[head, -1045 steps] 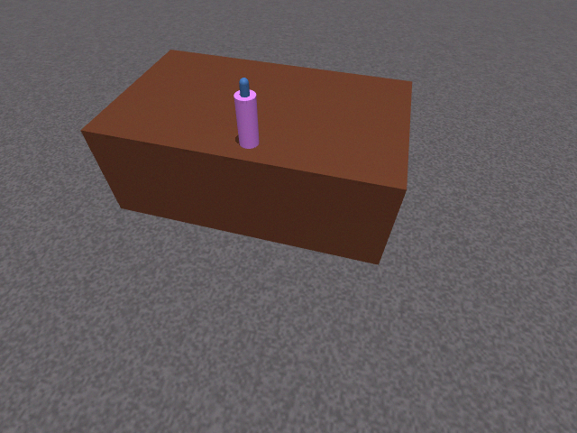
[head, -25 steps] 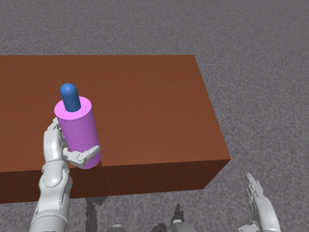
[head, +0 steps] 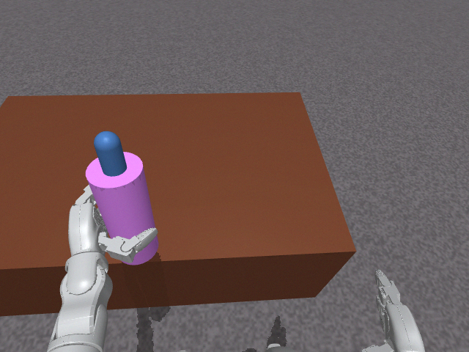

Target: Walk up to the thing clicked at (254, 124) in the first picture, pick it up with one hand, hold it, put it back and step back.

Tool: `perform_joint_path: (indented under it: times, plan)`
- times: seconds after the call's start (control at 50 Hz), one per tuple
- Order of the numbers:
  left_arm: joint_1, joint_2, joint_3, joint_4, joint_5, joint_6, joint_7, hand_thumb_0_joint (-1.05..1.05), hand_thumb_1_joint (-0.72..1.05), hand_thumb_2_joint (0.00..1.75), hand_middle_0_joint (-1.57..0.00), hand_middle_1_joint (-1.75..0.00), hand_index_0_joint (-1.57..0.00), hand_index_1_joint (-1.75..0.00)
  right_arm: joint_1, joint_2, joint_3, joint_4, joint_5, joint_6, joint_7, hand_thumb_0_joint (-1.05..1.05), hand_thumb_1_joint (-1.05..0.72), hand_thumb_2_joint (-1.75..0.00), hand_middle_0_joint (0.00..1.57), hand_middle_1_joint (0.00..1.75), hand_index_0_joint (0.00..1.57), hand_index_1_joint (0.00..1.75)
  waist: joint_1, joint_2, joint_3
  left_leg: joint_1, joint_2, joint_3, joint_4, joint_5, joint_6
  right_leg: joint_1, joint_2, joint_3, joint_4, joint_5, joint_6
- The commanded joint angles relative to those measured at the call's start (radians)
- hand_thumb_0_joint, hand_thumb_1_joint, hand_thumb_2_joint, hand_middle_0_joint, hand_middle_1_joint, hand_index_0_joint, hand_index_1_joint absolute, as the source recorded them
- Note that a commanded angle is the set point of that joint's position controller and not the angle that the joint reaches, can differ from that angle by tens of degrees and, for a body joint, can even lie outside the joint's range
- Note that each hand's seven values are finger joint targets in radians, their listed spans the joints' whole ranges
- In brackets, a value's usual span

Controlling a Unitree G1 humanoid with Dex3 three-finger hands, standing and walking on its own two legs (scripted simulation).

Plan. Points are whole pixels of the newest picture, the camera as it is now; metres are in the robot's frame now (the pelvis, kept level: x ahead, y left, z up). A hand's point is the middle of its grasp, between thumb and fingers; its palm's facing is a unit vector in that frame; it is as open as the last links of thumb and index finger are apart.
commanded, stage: hold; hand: left
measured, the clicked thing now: (124, 201) +0.34 +0.16 +0.10
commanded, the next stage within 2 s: none
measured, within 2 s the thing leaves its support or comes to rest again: neither
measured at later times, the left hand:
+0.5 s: hand (123, 214) +0.33 +0.17 +0.08, palm faces +0.20 -0.98 -0.02, open 10.9 cm
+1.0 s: hand (117, 217) +0.32 +0.18 +0.08, palm faces +0.21 -0.98 -0.02, open 10.9 cm
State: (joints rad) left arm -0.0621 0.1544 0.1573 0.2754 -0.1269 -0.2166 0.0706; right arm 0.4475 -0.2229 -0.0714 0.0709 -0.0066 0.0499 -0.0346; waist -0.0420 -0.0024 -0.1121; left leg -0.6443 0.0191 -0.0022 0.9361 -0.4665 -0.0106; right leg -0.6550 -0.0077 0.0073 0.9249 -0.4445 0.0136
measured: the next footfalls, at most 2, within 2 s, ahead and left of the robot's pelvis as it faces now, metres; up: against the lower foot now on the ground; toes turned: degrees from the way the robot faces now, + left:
none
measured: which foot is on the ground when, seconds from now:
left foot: down 0.00-1.00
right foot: down 0.00-1.00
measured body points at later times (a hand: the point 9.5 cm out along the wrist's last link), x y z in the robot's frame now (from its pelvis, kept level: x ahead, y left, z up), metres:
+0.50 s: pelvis +0.00 +0.00 +0.01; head +0.02 +0.00 +0.46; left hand +0.31 +0.22 +0.08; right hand +0.15 -0.25 -0.03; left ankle +0.00 +0.12 -0.69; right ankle +0.01 -0.13 -0.69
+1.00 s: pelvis +0.00 +0.00 +0.01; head +0.02 +0.01 +0.46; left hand +0.30 +0.23 +0.09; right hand +0.16 -0.25 -0.03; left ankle +0.00 +0.12 -0.69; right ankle +0.01 -0.13 -0.69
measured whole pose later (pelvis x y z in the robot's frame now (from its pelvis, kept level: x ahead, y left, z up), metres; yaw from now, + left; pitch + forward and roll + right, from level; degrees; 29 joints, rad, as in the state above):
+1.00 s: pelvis +0.00 +0.00 +0.01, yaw +0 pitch +8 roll -1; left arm -0.03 0.16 0.14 0.18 -0.13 -0.15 0.09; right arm 0.40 -0.21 -0.07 0.20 -0.01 0.00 -0.06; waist -0.03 0.01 -0.10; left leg -0.58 0.02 -0.01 0.89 -0.44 -0.01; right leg -0.59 -0.01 0.00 0.87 -0.42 0.02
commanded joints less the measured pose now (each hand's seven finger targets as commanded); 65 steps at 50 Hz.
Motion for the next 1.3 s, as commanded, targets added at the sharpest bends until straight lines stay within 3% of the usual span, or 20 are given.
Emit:
perform_joint_path:
  times: [0.0, 0.22, 0.3, 0.42, 0.44, 0.52, 0.58, 0.64, 0.72, 0.8, 0.88, 0.9, 0.94, 0.98, 1.0, 1.04, 1.08, 1.12, 1.24, 1.28]
  plan:
    - [-0.310, 0.127, 0.045, -0.347, -0.026, -0.104, 0.003, 0.00, 0.08, 1.25, -1.27, -1.43, -1.30, -1.43, -0.018, -0.128, -0.077, -0.177, 0.005, -0.060, -0.019, 0.00, 0.54, -0.05, 0.05, 0.05, 0.05, 0.05, 0.013, 0.014, -0.291, 0.153, -0.022, 0.017, -0.123, 0.340, 0.010, 0.178, 0.007, -0.014, -0.118, 0.366, -0.010]
    - [-0.289, 0.120, 0.030, -0.389, -0.023, -0.054, 0.008, 0.00, 0.07, 1.23, -1.29, -1.43, -1.31, -1.43, -0.024, -0.105, -0.061, -0.129, 0.009, -0.069, -0.030, 0.00, 0.53, -0.05, 0.05, 0.05, 0.05, 0.05, 0.008, 0.021, -0.225, 0.146, -0.027, 0.019, -0.156, 0.239, 0.018, 0.168, 0.006, -0.011, -0.167, 0.281, -0.004]
    - [-0.309, 0.097, 0.009, -0.417, -0.032, -0.040, 0.012, 0.00, 0.08, 1.26, -1.29, -1.44, -1.31, -1.45, -0.046, -0.117, -0.070, -0.131, 0.011, -0.075, -0.034, 0.00, 0.54, -0.05, 0.05, 0.05, 0.05, 0.05, 0.004, 0.031, -0.225, 0.167, -0.021, 0.012, -0.176, 0.242, 0.012, 0.168, 0.011, -0.020, -0.164, 0.271, -0.010]
    - [-0.343, 0.138, 0.040, -0.418, -0.021, -0.028, 0.023, 0.00, 0.09, 1.26, -1.29, -1.44, -1.31, -1.45, -0.052, -0.114, -0.069, -0.101, 0.011, -0.076, -0.040, 0.00, 0.54, -0.05, 0.05, 0.05, 0.05, 0.05, 0.017, 0.032, -0.245, 0.179, -0.020, 0.012, -0.180, 0.258, 0.012, 0.182, 0.009, -0.018, -0.167, 0.284, -0.012]
    - [-0.308, 0.100, 0.012, -0.374, -0.020, -0.024, 0.018, 0.00, 0.08, 1.26, -1.28, -1.44, -1.30, -1.44, -0.055, -0.106, -0.062, -0.114, 0.009, -0.076, -0.038, 0.00, 0.54, -0.05, 0.05, 0.05, 0.05, 0.05, 0.009, 0.018, -0.234, 0.181, -0.019, 0.010, -0.181, 0.261, 0.011, 0.181, 0.010, -0.021, -0.169, 0.280, -0.012]
    - [-0.312, 0.130, 0.057, -0.353, -0.033, -0.028, 0.016, 0.00, 0.10, 1.29, -1.31, -1.47, -1.33, -1.47, -0.054, -0.120, -0.077, -0.078, 0.011, -0.081, -0.038, 0.00, 0.54, -0.05, 0.05, 0.05, 0.05, 0.05, 0.018, 0.016, -0.228, 0.174, -0.020, 0.013, -0.181, 0.269, 0.013, 0.186, 0.010, -0.020, -0.174, 0.291, -0.010]
    - [-0.296, 0.091, 0.018, -0.360, -0.028, -0.036, 0.015, 0.00, 0.09, 1.29, -1.31, -1.47, -1.33, -1.48, -0.068, -0.109, -0.062, -0.100, 0.009, -0.088, -0.034, 0.00, 0.54, -0.05, 0.05, 0.05, 0.05, 0.05, 0.018, 0.013, -0.223, 0.179, -0.020, 0.013, -0.185, 0.268, 0.012, 0.192, 0.012, -0.023, -0.172, 0.286, -0.011]
    - [-0.288, 0.117, 0.043, -0.377, -0.023, -0.052, 0.017, 0.00, 0.10, 1.29, -1.30, -1.46, -1.33, -1.47, -0.074, -0.113, -0.069, -0.095, 0.009, -0.094, -0.031, 0.00, 0.53, -0.06, 0.05, 0.05, 0.05, 0.05, 0.025, 0.024, -0.243, 0.183, -0.016, 0.007, -0.189, 0.279, 0.006, 0.196, 0.014, -0.028, -0.162, 0.282, -0.016]
    - [-0.271, 0.093, 0.013, -0.406, -0.025, -0.060, 0.016, 0.00, 0.08, 1.27, -1.28, -1.45, -1.31, -1.45, -0.047, -0.107, -0.066, -0.043, 0.004, -0.094, -0.031, 0.00, 0.54, -0.05, 0.05, 0.05, 0.05, 0.05, 0.018, 0.045, -0.261, 0.191, -0.018, 0.011, -0.168, 0.346, 0.005, 0.192, 0.013, -0.023, -0.146, 0.350, -0.017]
    - [-0.369, 0.157, 0.046, -0.476, -0.008, -0.074, 0.030, 0.00, 0.05, 1.28, -1.29, -1.46, -1.31, -1.47, -0.073, -0.112, -0.064, -0.070, 0.002, -0.103, -0.034, 0.00, 0.53, -0.06, 0.05, 0.05, 0.05, 0.05, 0.012, 0.071, -0.280, 0.210, -0.015, 0.009, -0.172, 0.322, 0.004, 0.189, 0.010, -0.017, -0.149, 0.325, -0.017]
    - [-0.324, 0.109, 0.015, -0.433, -0.021, -0.064, 0.023, 0.00, 0.05, 1.28, -1.28, -1.45, -1.30, -1.46, -0.063, -0.095, -0.048, -0.041, 0.000, -0.103, -0.035, 0.00, 0.53, -0.06, 0.05, 0.05, 0.05, 0.05, 0.006, 0.047, -0.249, 0.196, -0.017, 0.002, -0.178, 0.295, 0.006, 0.181, 0.012, -0.023, -0.158, 0.301, -0.015]
    - [-0.341, 0.140, 0.039, -0.453, -0.026, -0.063, 0.020, 0.00, 0.06, 1.27, -1.28, -1.44, -1.30, -1.45, -0.066, -0.118, -0.068, -0.044, 0.004, -0.105, -0.041, 0.00, 0.53, -0.06, 0.05, 0.05, 0.05, 0.05, 0.006, 0.046, -0.266, 0.206, -0.019, 0.008, -0.177, 0.281, 0.011, 0.190, 0.010, -0.018, -0.168, 0.302, -0.011]
    - [-0.330, 0.118, 0.017, -0.418, -0.030, -0.042, 0.011, 0.00, 0.07, 1.29, -1.28, -1.46, -1.30, -1.46, -0.058, -0.136, -0.086, -0.024, 0.005, -0.106, -0.042, 0.00, 0.53, -0.06, 0.05, 0.05, 0.05, 0.05, -0.003, 0.048, -0.239, 0.202, -0.017, 0.006, -0.191, 0.268, 0.009, 0.173, 0.013, -0.022, -0.173, 0.288, -0.013]
    - [-0.336, 0.104, -0.003, -0.412, -0.020, -0.025, 0.013, 0.00, 0.06, 1.27, -1.28, -1.44, -1.30, -1.45, -0.044, -0.094, -0.043, -0.018, 0.007, -0.103, -0.038, 0.00, 0.54, -0.06, 0.05, 0.05, 0.05, 0.05, 0.003, 0.054, -0.240, 0.218, -0.016, 0.004, -0.197, 0.262, 0.008, 0.164, 0.013, -0.028, -0.176, 0.276, -0.015]
    - [-0.304, 0.087, -0.016, -0.356, -0.020, -0.012, 0.011, 0.00, 0.08, 1.27, -1.27, -1.43, -1.29, -1.44, -0.073, -0.111, -0.061, -0.051, 0.010, -0.106, -0.040, 0.00, 0.54, -0.05, 0.05, 0.05, 0.05, 0.05, -0.004, 0.020, -0.214, 0.207, -0.015, 0.005, -0.203, 0.248, 0.009, 0.167, 0.013, -0.030, -0.187, 0.263, -0.013]
    - [-0.322, 0.083, -0.006, -0.305, -0.030, -0.005, 0.009, 0.00, 0.06, 1.26, -1.28, -1.44, -1.30, -1.44, -0.079, -0.108, -0.057, 0.005, 0.013, -0.106, -0.040, 0.00, 0.54, -0.05, 0.05, 0.05, 0.05, 0.05, -0.001, -0.003, -0.144, 0.171, -0.018, 0.008, -0.208, 0.200, 0.015, 0.148, 0.011, -0.028, -0.204, 0.227, -0.009]
    - [-0.334, 0.103, 0.027, -0.275, -0.037, -0.009, 0.007, 0.00, 0.07, 1.28, -1.28, -1.45, -1.30, -1.45, -0.112, -0.129, -0.078, -0.013, 0.013, -0.108, -0.041, 0.00, 0.54, -0.05, 0.05, 0.05, 0.05, 0.05, 0.013, -0.018, -0.179, 0.164, -0.016, 0.006, -0.204, 0.218, 0.016, 0.164, 0.009, -0.028, -0.197, 0.240, -0.011]
    - [-0.317, 0.094, 0.028, -0.252, -0.031, -0.014, 0.008, 0.00, 0.07, 1.28, -1.28, -1.44, -1.30, -1.45, -0.103, -0.104, -0.051, -0.002, 0.012, -0.107, -0.033, 0.00, 0.55, -0.05, 0.05, 0.05, 0.05, 0.05, 0.028, -0.012, -0.151, 0.149, -0.017, 0.006, -0.211, 0.198, 0.015, 0.164, 0.009, -0.032, -0.194, 0.216, -0.013]
    - [-0.318, 0.138, 0.069, -0.389, -0.025, -0.074, 0.027, 0.00, 0.04, 1.26, -1.26, -1.44, -1.28, -1.44, -0.112, -0.127, -0.085, -0.043, 0.004, -0.105, -0.033, 0.00, 0.53, -0.06, 0.05, 0.05, 0.05, 0.05, 0.041, 0.020, -0.307, 0.202, -0.024, 0.017, -0.182, 0.285, 0.013, 0.233, 0.007, -0.017, -0.175, 0.300, -0.014]
    - [-0.312, 0.123, 0.053, -0.392, -0.022, -0.084, 0.024, 0.00, 0.02, 1.26, -1.25, -1.44, -1.28, -1.44, -0.110, -0.105, -0.062, -0.030, -0.001, -0.106, -0.032, 0.00, 0.53, -0.06, 0.05, 0.05, 0.05, 0.05, 0.034, 0.018, -0.289, 0.188, -0.027, 0.021, -0.165, 0.306, 0.017, 0.234, 0.005, -0.010, -0.171, 0.335, -0.009]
